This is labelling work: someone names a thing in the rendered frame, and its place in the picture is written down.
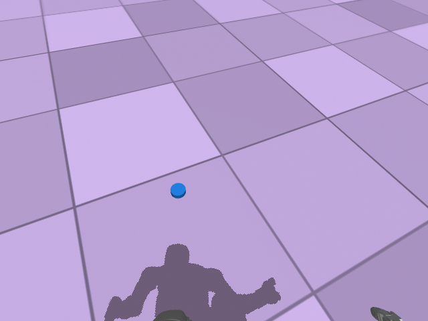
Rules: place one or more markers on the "tin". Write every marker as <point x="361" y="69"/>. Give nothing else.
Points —
<point x="178" y="190"/>

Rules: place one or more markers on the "right robot hand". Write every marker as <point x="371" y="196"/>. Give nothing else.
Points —
<point x="383" y="315"/>

